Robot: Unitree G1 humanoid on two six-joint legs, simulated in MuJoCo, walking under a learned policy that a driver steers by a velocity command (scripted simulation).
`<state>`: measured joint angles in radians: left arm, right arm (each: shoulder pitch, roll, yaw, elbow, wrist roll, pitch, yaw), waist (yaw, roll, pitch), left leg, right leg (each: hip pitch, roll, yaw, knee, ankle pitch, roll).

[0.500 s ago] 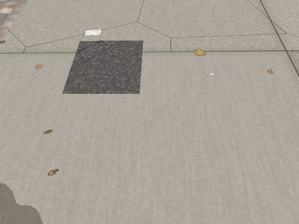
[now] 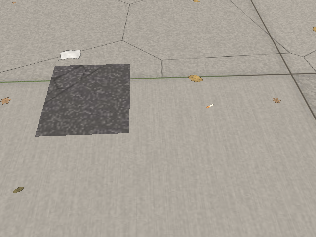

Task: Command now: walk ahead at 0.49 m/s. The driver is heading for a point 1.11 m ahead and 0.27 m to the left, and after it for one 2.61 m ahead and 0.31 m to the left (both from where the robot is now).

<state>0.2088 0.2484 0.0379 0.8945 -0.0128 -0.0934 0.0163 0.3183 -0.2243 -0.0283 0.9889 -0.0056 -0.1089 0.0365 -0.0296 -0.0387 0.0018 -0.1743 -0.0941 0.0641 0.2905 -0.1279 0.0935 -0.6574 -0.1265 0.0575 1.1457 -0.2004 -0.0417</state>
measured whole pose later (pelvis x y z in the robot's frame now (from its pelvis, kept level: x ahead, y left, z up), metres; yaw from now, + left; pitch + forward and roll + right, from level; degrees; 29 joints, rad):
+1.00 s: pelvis +0.53 +0.02 -0.02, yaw +21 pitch +2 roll +0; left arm 0.22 0.26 0.06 0.87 -0.02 -0.13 0.01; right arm 0.19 -0.26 -0.09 0.79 0.02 -0.06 0.04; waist 0.00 -0.01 0.05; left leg -0.39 -0.09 0.03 0.55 -0.18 0.11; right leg -0.38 -0.06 0.02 1.26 -0.40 -0.01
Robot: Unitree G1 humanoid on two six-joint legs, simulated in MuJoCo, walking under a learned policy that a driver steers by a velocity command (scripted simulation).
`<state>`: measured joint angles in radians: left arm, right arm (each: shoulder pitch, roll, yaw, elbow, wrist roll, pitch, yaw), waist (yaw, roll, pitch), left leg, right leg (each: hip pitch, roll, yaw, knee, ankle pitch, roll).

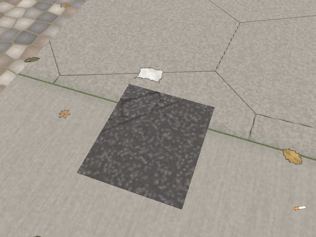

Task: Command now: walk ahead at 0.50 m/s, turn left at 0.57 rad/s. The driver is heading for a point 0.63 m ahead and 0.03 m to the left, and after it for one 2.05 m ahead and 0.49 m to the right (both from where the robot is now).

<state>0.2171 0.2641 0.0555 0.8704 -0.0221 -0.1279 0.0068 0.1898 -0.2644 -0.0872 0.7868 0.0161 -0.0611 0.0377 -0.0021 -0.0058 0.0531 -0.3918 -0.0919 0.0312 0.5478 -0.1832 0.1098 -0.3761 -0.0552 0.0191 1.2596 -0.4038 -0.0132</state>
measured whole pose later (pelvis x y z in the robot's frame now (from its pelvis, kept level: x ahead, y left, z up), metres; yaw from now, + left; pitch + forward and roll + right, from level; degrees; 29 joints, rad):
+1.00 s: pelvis +0.41 +0.01 +0.01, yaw +8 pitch +2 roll +0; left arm 0.21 0.28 0.05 0.85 -0.01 0.01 0.02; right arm 0.09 -0.22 -0.04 0.73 -0.02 -0.02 -0.03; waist 0.02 -0.03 0.02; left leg -0.37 0.02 0.05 0.48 -0.14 0.02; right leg -0.43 0.00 0.02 0.99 -0.56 0.05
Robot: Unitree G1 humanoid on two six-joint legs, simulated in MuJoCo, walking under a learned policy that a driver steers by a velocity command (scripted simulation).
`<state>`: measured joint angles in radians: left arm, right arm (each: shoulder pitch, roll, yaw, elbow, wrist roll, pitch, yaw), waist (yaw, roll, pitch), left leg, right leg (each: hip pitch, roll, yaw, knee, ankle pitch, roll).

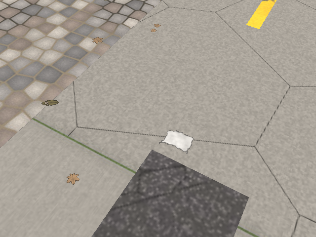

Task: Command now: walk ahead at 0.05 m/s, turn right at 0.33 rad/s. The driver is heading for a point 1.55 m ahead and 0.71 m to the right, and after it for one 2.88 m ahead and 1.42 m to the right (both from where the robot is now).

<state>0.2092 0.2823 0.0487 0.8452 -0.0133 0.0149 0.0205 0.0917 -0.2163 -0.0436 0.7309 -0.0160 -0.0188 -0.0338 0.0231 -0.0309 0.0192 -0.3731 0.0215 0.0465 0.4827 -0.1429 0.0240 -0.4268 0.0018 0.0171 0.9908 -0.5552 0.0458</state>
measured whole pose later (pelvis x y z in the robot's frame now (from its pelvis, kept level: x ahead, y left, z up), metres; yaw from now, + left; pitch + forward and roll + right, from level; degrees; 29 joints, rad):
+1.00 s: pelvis +0.07 -0.06 +0.01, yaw -32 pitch +2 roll +0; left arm 0.21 0.31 0.08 0.64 -0.01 -0.02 -0.01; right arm 0.36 -0.26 -0.06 0.85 0.00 -0.08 -0.01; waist -0.07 -0.04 -0.02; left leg -0.03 0.02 0.05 0.26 -0.27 0.00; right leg -0.65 -0.06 0.08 0.89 -0.14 0.03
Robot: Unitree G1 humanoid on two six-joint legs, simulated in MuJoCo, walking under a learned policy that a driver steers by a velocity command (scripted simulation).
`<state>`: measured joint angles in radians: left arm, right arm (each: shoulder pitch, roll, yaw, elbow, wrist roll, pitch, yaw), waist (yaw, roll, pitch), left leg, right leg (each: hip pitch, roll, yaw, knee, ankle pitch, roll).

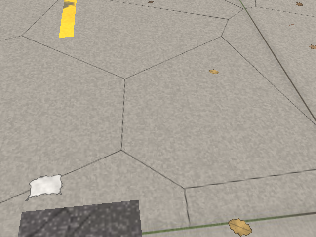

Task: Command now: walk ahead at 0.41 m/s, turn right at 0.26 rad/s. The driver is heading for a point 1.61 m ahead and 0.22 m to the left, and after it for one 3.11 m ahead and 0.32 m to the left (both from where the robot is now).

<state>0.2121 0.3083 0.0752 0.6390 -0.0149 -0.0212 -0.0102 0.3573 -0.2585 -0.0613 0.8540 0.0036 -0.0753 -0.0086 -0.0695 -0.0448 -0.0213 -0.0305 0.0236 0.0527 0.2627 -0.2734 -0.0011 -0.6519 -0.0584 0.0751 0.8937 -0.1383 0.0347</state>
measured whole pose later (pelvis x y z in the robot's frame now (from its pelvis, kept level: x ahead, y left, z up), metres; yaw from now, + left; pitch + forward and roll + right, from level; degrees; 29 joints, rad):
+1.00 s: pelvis +0.41 -0.04 -0.01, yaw -2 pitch +0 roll +2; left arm 0.23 0.27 0.04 0.79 0.02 0.03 0.04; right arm 0.13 -0.23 -0.02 0.86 -0.02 -0.03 0.02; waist -0.01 -0.03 0.04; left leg -0.33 -0.05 0.06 0.47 -0.14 0.05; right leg -0.32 -0.07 0.05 0.58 -0.25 0.03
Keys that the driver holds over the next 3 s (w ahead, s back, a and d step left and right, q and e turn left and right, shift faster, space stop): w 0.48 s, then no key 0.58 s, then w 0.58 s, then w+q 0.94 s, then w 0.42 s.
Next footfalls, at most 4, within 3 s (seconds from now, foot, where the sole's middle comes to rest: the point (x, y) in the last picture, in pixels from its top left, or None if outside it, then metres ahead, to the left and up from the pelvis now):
0.16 right None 0.20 -0.16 -0.78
0.66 left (137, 234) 0.53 0.05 -0.78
1.00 right None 0.48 -0.20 -0.78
1.70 right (189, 167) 0.84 -0.21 -0.78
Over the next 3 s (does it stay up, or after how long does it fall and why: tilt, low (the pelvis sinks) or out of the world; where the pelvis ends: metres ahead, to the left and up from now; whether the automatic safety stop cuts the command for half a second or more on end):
stays up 1.37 0.07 0.00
